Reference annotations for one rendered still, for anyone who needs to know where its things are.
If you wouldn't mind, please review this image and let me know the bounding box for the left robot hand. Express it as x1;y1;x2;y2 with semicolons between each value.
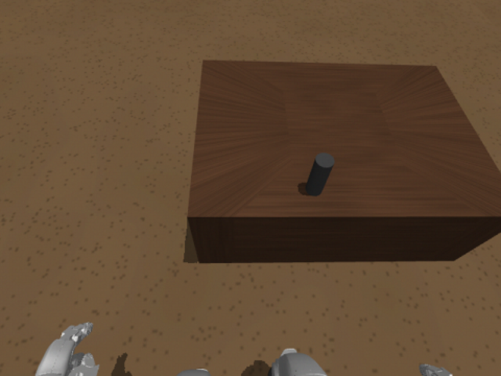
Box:
35;322;99;376

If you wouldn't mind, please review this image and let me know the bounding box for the can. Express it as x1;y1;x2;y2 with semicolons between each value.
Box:
305;153;334;197

